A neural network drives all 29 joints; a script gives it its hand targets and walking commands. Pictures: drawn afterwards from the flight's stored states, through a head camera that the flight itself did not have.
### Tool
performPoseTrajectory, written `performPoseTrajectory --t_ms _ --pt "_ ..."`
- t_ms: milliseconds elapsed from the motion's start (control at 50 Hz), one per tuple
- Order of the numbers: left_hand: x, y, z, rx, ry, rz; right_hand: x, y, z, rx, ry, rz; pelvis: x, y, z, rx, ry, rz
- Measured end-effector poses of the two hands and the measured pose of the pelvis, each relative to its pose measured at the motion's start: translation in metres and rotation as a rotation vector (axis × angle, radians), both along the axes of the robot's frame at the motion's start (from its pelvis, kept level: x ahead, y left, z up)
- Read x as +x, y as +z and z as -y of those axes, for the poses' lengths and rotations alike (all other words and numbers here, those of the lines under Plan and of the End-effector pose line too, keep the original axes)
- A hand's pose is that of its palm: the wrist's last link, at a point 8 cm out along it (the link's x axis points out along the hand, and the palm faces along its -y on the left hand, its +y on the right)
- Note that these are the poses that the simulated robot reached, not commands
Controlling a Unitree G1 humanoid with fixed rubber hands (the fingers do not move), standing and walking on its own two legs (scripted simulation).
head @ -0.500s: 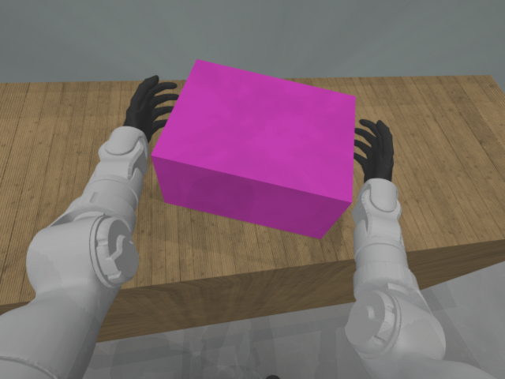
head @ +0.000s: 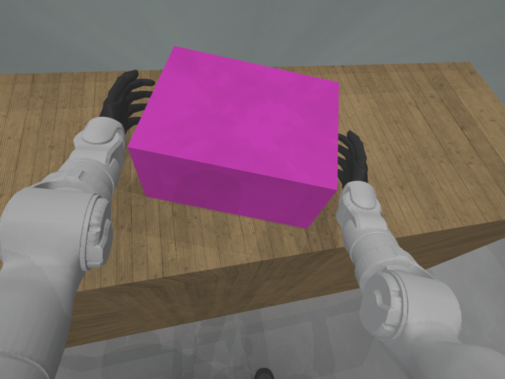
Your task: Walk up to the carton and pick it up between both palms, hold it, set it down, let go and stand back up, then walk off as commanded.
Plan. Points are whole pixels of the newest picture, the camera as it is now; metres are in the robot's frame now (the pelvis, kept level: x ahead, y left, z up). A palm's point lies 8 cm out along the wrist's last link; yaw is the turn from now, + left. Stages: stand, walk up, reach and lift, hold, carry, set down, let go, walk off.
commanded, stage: set down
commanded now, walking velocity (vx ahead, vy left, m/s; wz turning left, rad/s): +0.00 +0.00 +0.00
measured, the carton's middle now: (242, 139) +0.49 -0.05 +0.02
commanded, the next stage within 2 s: none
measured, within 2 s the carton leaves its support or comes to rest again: neither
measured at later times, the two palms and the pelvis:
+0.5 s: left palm (74, 130) +0.48 +0.20 +0.08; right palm (409, 182) +0.36 -0.29 +0.07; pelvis -0.05 +0.01 -0.02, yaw -1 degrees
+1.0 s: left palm (45, 76) +0.49 +0.21 +0.16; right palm (420, 153) +0.38 -0.29 +0.12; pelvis -0.06 +0.01 -0.02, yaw -1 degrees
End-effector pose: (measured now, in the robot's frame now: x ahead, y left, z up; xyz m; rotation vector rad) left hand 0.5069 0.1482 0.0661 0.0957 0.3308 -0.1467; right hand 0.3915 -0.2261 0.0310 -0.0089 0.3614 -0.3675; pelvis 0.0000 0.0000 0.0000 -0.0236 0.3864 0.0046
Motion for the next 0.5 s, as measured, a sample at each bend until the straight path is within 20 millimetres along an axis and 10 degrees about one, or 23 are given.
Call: performPoseTrajectory --t_ms 260,500 --pt "-0.020 -0.039 -0.027 0.040 0.053 -0.008 -0.021 -0.011 0.025 -0.033 -0.063 0.021 -0.030 -0.017 -0.008 -0.018 -0.006 -0.107" --pt "-0.026 0.011 -0.053 0.045 0.105 0.096 -0.034 0.039 0.067 -0.031 -0.115 0.048 -0.052 -0.023 -0.010 -0.022 -0.008 -0.084"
